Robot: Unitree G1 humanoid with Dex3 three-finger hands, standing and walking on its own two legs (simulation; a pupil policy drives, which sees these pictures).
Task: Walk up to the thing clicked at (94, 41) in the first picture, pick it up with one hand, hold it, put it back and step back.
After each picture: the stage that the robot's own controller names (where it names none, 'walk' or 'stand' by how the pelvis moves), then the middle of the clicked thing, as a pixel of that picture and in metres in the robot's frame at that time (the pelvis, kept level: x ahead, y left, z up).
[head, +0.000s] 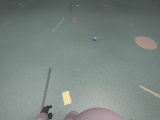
stand; (94, 39) +1.76 -0.05 -0.72
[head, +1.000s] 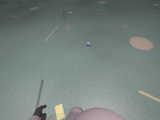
walk; (88, 44) +1.62 +0.18 -0.70
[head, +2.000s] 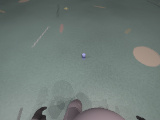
walk; (83, 56) +1.10 +0.22 -0.71
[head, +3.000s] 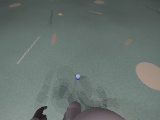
walk; (77, 77) +0.65 +0.22 -0.71
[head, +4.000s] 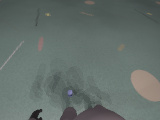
walk; (70, 93) +0.39 +0.20 -0.71
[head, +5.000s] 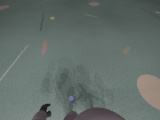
stand; (71, 99) +0.32 +0.22 -0.71
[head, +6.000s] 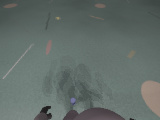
stand; (73, 101) +0.30 +0.18 -0.72
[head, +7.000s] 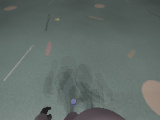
stand; (73, 102) +0.30 +0.19 -0.73
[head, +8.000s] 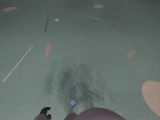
stand; (73, 103) +0.29 +0.19 -0.73
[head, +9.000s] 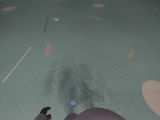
stand; (73, 104) +0.28 +0.19 -0.73
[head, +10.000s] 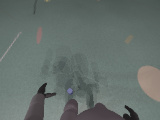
go down; (70, 91) +0.30 +0.20 -0.67
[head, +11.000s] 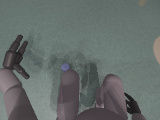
go down; (65, 68) +0.37 +0.22 -0.31
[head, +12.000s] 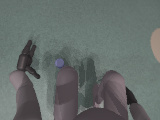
close in; (60, 64) +0.36 +0.23 -0.26
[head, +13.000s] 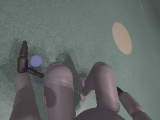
close; (35, 62) +0.36 +0.25 -0.22
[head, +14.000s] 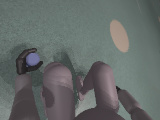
close; (32, 61) +0.36 +0.25 -0.22
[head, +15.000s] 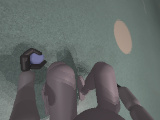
lift; (36, 59) +0.35 +0.24 -0.22
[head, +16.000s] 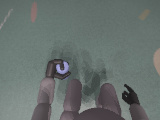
lift; (63, 71) +0.31 +0.19 -0.01
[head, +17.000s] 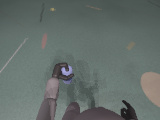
hold; (67, 74) +0.31 +0.17 +0.00
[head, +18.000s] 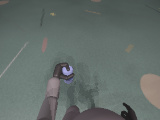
hold; (68, 74) +0.31 +0.17 +0.00
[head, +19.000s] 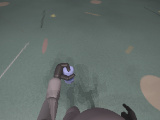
crouch; (68, 74) +0.31 +0.17 +0.01
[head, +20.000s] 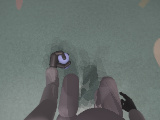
crouch; (64, 61) +0.39 +0.19 -0.09
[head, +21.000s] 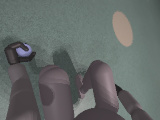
lower; (25, 53) +0.40 +0.27 -0.22
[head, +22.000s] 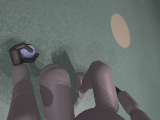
lower; (28, 54) +0.40 +0.27 -0.22
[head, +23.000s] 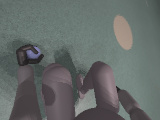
lower; (33, 55) +0.38 +0.25 -0.22
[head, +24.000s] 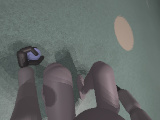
lower; (34, 56) +0.38 +0.25 -0.22
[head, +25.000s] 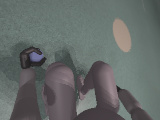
loosen; (35, 57) +0.37 +0.24 -0.22
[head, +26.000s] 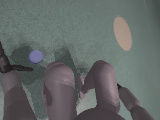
rise; (35, 57) +0.37 +0.24 -0.22
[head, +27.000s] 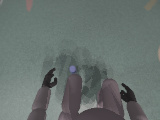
walk; (73, 69) +0.38 +0.19 -0.42
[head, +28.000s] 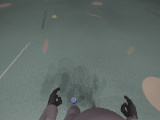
stand; (73, 100) +0.31 +0.16 -0.66
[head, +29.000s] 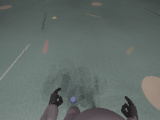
stand; (73, 100) +0.32 +0.18 -0.67
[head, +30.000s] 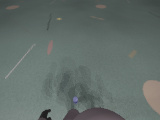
stand; (75, 100) +0.33 +0.16 -0.71
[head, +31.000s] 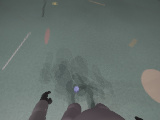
walk; (76, 89) +0.36 +0.13 -0.70
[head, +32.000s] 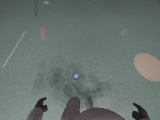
walk; (76, 77) +0.53 +0.19 -0.69
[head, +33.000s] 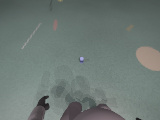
walk; (81, 60) +0.86 +0.18 -0.69
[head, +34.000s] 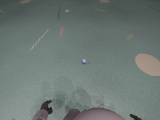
stand; (84, 62) +0.98 +0.15 -0.71
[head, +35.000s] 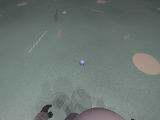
stand; (82, 63) +0.98 +0.17 -0.73
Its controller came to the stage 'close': yes
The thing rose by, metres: 0.72
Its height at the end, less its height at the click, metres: +0.00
